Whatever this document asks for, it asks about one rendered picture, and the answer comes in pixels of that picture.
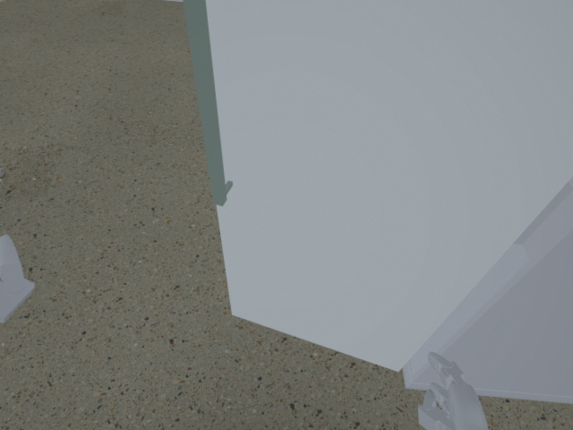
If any robot right hand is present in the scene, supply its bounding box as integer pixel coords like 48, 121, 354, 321
418, 352, 488, 430

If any robot left hand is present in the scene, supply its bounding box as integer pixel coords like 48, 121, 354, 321
0, 168, 35, 323

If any fridge door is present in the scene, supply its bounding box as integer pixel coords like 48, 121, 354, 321
206, 0, 573, 372

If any handle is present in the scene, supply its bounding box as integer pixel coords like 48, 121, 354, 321
183, 0, 233, 206

